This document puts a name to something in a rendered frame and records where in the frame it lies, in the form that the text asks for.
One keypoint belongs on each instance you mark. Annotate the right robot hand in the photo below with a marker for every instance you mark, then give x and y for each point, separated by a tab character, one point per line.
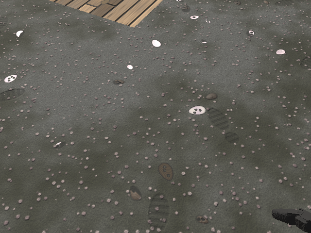
300	218

